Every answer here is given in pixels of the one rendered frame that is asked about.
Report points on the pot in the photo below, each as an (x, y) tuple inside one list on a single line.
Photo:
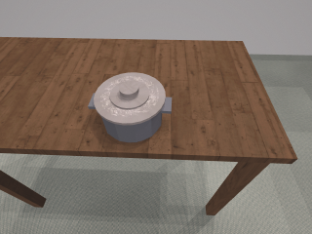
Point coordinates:
[(137, 132)]

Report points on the lid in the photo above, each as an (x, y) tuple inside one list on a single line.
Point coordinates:
[(128, 111)]

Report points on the knob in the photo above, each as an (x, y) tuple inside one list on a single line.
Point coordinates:
[(128, 89)]

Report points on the table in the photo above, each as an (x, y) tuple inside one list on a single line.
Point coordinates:
[(220, 108)]

